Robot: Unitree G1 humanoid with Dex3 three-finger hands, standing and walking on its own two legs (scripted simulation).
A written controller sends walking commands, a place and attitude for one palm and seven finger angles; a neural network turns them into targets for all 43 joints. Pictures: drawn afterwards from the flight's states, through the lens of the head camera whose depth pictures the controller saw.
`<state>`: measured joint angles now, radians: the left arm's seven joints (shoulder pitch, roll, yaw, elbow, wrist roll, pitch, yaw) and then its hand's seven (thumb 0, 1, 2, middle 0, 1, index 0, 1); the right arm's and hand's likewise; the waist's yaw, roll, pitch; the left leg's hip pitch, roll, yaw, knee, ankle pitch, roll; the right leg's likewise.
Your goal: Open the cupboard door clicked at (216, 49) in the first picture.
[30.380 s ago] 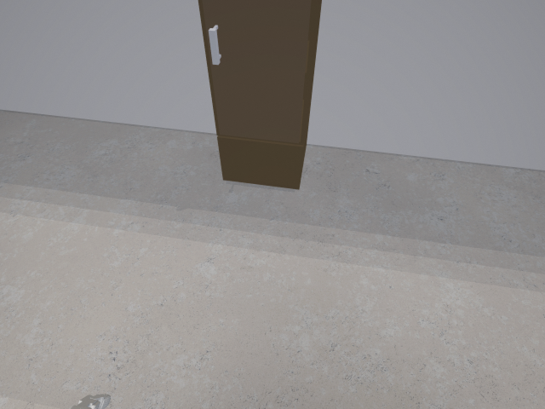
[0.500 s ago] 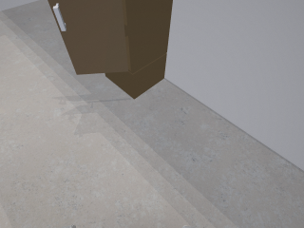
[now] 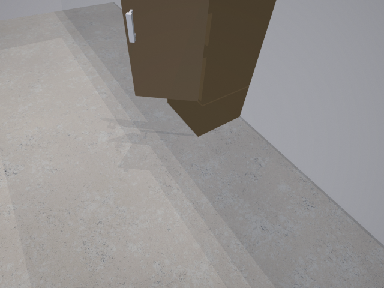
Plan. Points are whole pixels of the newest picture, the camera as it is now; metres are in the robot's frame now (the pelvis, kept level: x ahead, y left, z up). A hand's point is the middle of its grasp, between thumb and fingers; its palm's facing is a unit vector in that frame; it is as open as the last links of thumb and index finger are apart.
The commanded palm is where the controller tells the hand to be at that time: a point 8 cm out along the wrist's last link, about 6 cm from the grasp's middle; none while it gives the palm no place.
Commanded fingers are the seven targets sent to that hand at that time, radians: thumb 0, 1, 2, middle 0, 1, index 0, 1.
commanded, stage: take the last steps up to it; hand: left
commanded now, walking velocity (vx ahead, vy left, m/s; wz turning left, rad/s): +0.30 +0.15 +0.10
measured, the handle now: (131, 25) +1.11 +0.37 -0.02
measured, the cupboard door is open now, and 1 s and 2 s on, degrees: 52 52 52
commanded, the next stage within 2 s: come to a stop and stand still in 1.30 s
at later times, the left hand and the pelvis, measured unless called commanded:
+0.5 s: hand (123, 252) +0.21 +0.18 -0.14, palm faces +0.13 -0.97 -0.21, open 7.2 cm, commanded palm none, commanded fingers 0.00 0.90 0.90 -0.20 -0.30 -0.20 -0.30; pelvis +0.15 -0.01 +0.01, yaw +4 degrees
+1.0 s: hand (101, 199) +0.35 +0.28 -0.16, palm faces +0.09 -0.98 -0.17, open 7.4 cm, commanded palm none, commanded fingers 0.00 0.90 0.90 -0.20 -0.30 -0.20 -0.30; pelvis +0.33 +0.10 +0.02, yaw +1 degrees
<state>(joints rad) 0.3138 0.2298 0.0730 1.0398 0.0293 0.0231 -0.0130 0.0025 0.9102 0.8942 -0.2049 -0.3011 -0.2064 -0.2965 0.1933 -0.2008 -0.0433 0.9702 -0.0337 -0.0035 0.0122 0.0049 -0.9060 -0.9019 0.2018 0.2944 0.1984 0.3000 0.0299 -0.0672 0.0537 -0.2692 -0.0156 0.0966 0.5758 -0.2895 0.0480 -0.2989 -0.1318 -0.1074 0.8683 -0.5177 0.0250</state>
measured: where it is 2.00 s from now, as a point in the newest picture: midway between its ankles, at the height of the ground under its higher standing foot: (174, 226)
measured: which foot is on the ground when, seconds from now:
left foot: down 0.00-0.34, up 0.36-0.74, down 0.76-1.00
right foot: up 0.00-0.32, down 0.34-0.76, up 0.78-1.00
